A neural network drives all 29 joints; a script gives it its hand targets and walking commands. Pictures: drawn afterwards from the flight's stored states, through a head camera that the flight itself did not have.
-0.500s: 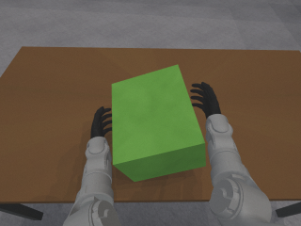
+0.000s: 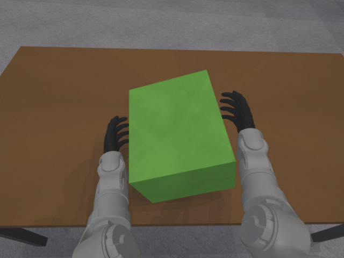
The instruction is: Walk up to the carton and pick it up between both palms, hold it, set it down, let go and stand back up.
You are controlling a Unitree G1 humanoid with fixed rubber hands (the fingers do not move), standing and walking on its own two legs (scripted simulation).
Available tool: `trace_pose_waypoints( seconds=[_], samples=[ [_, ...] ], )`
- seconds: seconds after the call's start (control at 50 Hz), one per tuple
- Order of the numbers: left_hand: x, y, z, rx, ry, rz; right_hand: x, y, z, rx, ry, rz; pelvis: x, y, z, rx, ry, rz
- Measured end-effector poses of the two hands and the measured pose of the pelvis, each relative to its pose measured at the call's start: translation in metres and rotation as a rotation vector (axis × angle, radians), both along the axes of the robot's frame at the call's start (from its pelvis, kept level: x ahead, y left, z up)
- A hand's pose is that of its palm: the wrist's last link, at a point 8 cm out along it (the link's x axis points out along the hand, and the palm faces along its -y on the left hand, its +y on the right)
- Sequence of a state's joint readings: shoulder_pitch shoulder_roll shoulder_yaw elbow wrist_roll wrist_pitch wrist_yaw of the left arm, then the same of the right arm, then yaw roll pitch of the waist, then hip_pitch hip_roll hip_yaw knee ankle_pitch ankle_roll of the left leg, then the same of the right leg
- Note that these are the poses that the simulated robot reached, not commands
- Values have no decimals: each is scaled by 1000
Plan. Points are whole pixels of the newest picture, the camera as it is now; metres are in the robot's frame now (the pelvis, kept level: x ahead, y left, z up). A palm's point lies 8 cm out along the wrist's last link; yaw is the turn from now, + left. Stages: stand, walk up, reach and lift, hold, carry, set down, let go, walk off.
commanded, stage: set down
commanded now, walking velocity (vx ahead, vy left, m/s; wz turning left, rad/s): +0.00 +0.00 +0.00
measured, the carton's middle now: (179, 136) +0.45 +0.03 -0.02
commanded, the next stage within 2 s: none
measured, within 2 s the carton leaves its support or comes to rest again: rests again in 0.46 s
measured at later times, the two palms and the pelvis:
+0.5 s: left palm (109, 149) +0.39 +0.21 -0.02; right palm (234, 138) +0.45 -0.12 +0.00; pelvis -0.01 +0.00 -0.02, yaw -1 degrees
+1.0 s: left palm (92, 174) +0.32 +0.24 -0.04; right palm (256, 148) +0.42 -0.17 -0.01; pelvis -0.03 -0.01 -0.04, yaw +2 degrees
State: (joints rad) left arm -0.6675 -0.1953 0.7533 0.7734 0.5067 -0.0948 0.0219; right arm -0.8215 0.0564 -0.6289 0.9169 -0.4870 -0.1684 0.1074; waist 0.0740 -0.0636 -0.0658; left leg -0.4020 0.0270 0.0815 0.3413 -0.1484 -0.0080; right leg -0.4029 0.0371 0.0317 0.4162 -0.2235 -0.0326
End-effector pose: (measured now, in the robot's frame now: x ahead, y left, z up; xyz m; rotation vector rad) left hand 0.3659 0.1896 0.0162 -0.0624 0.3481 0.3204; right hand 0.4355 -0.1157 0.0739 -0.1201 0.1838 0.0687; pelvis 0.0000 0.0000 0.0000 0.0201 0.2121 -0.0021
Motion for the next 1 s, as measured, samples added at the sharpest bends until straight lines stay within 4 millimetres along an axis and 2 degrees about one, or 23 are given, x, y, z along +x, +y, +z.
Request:
trace_pose_waypoints(
  seconds=[0.2, 0.26, 0.32, 0.38, 0.46, 0.54, 0.64, 0.74, 0.8, 0.92, 1.0],
  samples=[
    [6, -2, 0, 17, -19, -13, 2, -7, -8, 8, 14, 2, -1, 1, -2, -5, 24, -8],
    [11, -1, -4, 23, -17, -16, 2, -12, -18, -2, 55, 0, -3, 0, -3, -7, 48, -16],
    [16, 0, -12, 20, -6, -21, 0, -11, -37, -6, 129, 7, -5, -1, -6, -11, 93, -21],
    [19, 7, -22, 18, 5, -8, -1, -10, -58, 4, 185, 11, -6, -1, -11, -15, 157, -22],
    [20, 17, -33, 31, 14, 3, 5, -4, -73, 23, 178, 17, -7, 1, -20, -26, 234, -9],
    [19, 28, -36, 47, 6, 5, 15, 3, -75, 43, 136, 36, -7, 6, -28, -37, 273, 9],
    [18, 44, -29, 67, -6, 21, 25, 4, -73, 49, 112, 46, -8, 10, -33, -45, 286, 16],
    [10, 54, -28, 66, -15, 22, 25, -7, -72, 30, 105, 30, -13, 9, -35, -47, 273, 24],
    [1, 56, -34, 69, -15, 12, 19, -20, -75, 13, 114, 8, -17, 7, -35, -48, 265, 33],
    [-28, 53, -55, 58, -3, 3, -1, -48, -82, -18, 111, -4, -26, -1, -35, -47, 266, 42],
    [-46, 53, -58, 69, -17, 10, -12, -57, -79, -1, 89, 9, -33, -6, -35, -41, 258, 46]
  ],
)
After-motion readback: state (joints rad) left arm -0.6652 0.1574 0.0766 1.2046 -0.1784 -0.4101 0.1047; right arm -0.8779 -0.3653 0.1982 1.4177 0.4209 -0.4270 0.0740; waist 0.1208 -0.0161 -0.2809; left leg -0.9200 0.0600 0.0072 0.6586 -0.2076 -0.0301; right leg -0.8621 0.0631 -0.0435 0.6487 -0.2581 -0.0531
